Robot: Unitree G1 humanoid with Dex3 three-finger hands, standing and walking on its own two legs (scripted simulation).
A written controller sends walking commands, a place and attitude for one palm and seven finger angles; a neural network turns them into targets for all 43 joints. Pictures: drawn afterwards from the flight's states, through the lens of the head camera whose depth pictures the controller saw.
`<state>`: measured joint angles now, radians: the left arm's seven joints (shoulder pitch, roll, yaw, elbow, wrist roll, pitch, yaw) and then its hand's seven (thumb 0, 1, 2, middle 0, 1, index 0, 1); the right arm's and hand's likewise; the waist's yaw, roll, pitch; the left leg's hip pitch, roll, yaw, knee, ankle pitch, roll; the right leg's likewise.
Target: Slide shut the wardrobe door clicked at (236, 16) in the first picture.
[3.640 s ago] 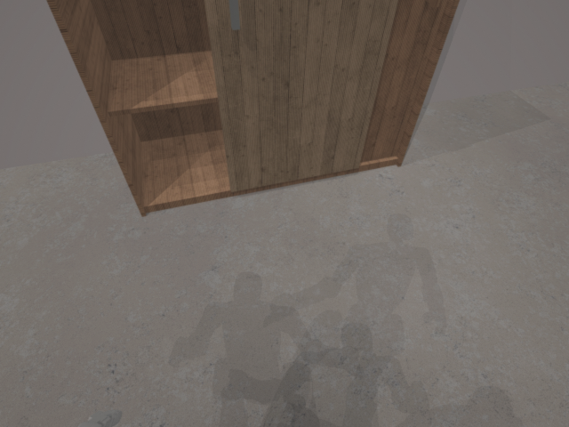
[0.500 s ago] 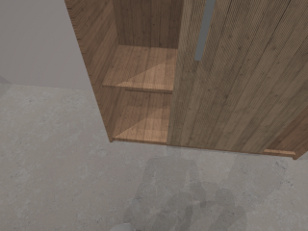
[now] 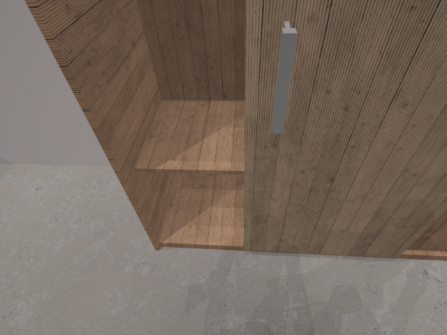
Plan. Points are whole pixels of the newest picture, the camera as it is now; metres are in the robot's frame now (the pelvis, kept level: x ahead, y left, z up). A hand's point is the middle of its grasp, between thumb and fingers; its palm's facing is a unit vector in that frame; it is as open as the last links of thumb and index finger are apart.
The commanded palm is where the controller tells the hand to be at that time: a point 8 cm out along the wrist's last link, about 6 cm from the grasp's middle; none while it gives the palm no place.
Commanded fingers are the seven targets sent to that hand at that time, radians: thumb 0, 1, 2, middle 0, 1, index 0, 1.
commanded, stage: take the last steps up to it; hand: right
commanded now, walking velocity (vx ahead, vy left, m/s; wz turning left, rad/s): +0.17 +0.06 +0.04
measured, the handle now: (281, 82) +0.58 -0.09 +0.17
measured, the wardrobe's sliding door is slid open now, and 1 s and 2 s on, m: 0.41 0.41 0.41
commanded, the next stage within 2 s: come to a stop and stand still in 0.04 s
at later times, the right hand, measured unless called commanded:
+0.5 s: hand out of the picture +0.17 -0.14 -0.16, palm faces +0.06 +0.97 -0.22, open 7.3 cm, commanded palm none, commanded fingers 0.00 -0.90 -0.90 0.20 0.30 0.20 0.30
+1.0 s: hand out of the picture +0.01 -0.17 -0.17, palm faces +0.02 +0.98 -0.21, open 7.4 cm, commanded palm none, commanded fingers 0.00 -0.90 -0.90 0.20 0.30 0.20 0.30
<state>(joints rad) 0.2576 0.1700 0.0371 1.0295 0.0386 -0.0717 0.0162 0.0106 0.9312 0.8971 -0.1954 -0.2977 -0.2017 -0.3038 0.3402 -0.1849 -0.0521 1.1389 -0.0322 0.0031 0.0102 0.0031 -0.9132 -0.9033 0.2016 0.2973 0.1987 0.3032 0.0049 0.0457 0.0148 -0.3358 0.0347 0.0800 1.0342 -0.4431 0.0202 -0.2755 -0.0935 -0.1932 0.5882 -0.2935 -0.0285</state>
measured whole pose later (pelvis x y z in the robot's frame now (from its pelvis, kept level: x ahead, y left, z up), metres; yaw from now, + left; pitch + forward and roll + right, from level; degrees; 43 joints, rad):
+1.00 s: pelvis +0.06 +0.01 +0.00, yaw +0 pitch +1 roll -1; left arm 0.28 0.14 0.01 1.08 0.02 0.00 0.03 0.01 0.92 0.90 -0.20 -0.30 -0.21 -0.30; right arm 0.33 -0.19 -0.01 1.13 -0.02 0.01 -0.04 0.00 -0.91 -0.90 0.20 0.30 0.20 0.30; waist 0.00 0.03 0.03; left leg -0.21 0.04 0.00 0.49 -0.29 0.00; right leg -0.25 0.00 -0.10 0.51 -0.27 -0.02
